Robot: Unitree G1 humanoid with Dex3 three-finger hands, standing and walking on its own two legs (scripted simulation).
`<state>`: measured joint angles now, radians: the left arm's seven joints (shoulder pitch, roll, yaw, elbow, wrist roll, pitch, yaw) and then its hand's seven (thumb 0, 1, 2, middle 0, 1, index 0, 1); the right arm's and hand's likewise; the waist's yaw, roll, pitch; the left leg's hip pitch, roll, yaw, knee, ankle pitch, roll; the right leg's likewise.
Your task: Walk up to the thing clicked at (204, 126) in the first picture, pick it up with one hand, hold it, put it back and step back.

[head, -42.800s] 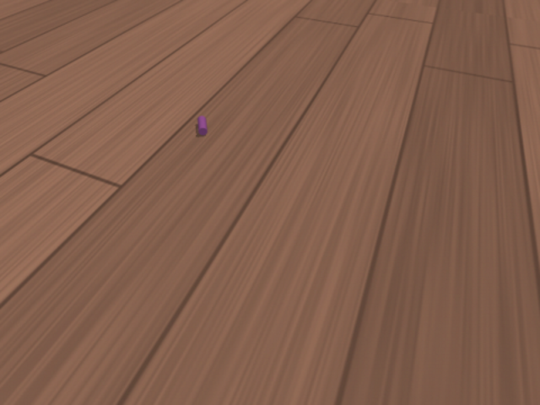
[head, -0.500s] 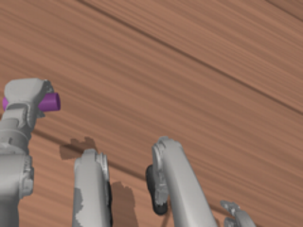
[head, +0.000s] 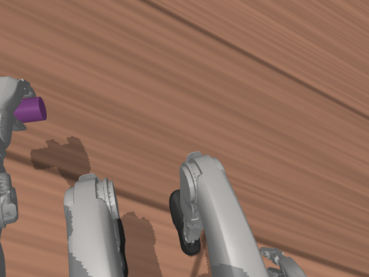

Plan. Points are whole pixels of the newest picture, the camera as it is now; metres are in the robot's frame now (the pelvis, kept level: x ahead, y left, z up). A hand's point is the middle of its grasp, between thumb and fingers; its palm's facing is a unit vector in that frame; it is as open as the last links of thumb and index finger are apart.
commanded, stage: crouch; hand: left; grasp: from above
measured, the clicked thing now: (9, 112) +0.48 +0.30 -0.21
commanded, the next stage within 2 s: lower in 0.26 s
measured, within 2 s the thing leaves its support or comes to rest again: neither
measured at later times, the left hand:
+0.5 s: hand (16, 113) +0.48 +0.29 -0.22, palm faces -0.48 -0.06 -0.87, open 8.1 cm
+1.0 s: hand (28, 117) +0.49 +0.28 -0.28, palm faces -0.47 -0.08 -0.88, open 8.0 cm
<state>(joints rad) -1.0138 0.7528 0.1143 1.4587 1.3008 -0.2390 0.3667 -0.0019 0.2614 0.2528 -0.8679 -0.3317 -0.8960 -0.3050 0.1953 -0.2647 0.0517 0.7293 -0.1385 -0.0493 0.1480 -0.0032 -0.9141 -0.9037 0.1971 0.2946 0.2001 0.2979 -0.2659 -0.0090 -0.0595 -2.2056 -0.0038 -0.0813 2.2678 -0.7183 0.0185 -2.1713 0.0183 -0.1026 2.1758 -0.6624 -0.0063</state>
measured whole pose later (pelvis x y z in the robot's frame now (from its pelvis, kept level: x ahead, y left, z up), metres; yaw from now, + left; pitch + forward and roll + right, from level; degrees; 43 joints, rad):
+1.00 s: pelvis +0.00 +0.00 -0.06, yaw -4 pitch +33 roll -11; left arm -1.07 0.93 0.13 1.58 1.31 -0.23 0.45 0.00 0.31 0.14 -0.93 -0.17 -0.96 -0.16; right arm 0.16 -0.30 0.19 0.67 -0.18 -0.10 0.16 0.00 -0.90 -0.90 0.20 0.30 0.20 0.30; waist -0.35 -0.07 0.08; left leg -2.35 0.00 -0.15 2.48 -0.73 0.02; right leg -2.29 0.03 -0.17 2.33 -0.65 0.00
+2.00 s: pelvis -0.01 +0.01 -0.07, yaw -8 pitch +29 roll -15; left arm -1.09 1.09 0.13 1.67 1.31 -0.26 0.51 -0.01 0.30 0.17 -0.90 -0.26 -0.92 -0.24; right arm 0.12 -0.36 0.31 0.60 -0.22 -0.17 0.19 0.00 -0.90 -0.90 0.20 0.30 0.20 0.30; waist -0.40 -0.15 0.18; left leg -2.34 0.01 -0.22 2.54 -0.74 0.03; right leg -2.25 0.05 -0.23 2.33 -0.62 0.02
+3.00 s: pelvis -0.01 +0.01 -0.07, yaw -9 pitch +28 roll -15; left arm -1.12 1.12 0.09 1.69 1.30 -0.26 0.52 0.00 -0.32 0.84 -0.22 -0.88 -0.24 -0.87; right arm 0.12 -0.36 0.35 0.60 -0.22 -0.19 0.20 0.00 -0.90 -0.90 0.20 0.30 0.20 0.30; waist -0.41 -0.16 0.18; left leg -2.33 0.01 -0.23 2.54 -0.73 0.03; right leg -2.24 0.06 -0.23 2.32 -0.61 0.03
